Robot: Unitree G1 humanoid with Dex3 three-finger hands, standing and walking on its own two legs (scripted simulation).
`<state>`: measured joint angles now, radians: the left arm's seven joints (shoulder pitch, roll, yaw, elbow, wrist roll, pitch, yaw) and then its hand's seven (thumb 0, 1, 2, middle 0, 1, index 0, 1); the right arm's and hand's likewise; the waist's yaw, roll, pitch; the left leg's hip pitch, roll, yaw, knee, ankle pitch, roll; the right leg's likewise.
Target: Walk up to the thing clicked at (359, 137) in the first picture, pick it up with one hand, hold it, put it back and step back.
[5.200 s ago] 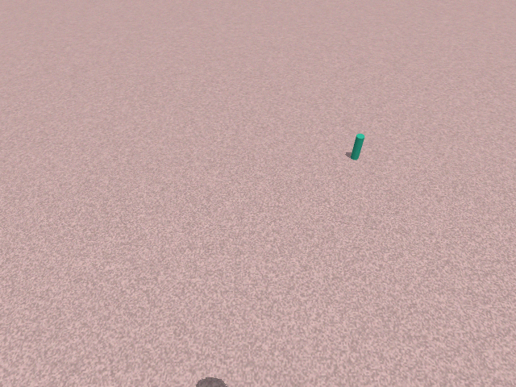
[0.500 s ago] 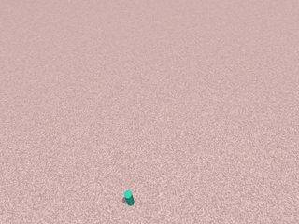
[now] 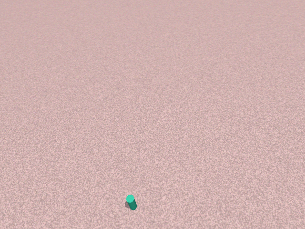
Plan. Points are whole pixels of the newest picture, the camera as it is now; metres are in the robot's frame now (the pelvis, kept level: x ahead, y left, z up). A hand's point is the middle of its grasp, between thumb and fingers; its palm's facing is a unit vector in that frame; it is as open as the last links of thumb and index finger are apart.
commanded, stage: walk up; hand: left
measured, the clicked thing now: (131, 202) +0.39 +0.19 -0.70
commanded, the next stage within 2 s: none
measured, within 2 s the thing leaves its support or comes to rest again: neither
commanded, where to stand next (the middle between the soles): +0.05 +0.00 m, yaw -1 degrees
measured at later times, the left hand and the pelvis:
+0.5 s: hand out of the picture +0.08 +0.31 -0.18, palm faces -0.02 -0.92 -0.39, open 7.4 cm; pelvis -0.07 +0.04 -0.04, yaw +2 degrees
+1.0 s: hand out of the picture +0.04 +0.25 -0.15, palm faces -0.07 -0.92 -0.39, open 7.4 cm; pelvis -0.06 -0.01 -0.02, yaw -3 degrees
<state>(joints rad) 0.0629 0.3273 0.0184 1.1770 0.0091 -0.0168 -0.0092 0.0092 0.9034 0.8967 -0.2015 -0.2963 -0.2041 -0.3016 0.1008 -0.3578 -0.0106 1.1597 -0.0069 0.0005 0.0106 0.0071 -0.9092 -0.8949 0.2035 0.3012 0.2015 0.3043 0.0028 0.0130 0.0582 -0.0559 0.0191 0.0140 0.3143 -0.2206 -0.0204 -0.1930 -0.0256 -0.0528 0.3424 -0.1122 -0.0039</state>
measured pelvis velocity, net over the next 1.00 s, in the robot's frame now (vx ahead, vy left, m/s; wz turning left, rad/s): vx -0.06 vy -0.01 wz -0.04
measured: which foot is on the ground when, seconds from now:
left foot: down 0.00-0.88, up 0.90-1.00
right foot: down 0.00-0.48, up 0.50-0.84, down 0.86-1.00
